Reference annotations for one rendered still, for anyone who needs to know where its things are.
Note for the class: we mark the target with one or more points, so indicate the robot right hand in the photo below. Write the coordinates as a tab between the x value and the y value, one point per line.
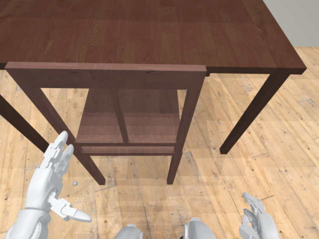
263	225

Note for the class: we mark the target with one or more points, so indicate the chair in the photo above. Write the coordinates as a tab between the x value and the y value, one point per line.
130	110

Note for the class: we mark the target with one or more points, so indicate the table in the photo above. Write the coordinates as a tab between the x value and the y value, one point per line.
227	36

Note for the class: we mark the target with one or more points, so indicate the right robot shin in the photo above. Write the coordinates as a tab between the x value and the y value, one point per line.
195	219

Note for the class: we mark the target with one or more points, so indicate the robot left hand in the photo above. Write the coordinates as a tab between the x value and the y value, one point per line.
47	177

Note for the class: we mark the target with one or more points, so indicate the robot right thigh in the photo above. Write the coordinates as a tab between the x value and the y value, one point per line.
197	230

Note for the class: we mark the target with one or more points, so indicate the left robot forearm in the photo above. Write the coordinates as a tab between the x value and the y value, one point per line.
31	223

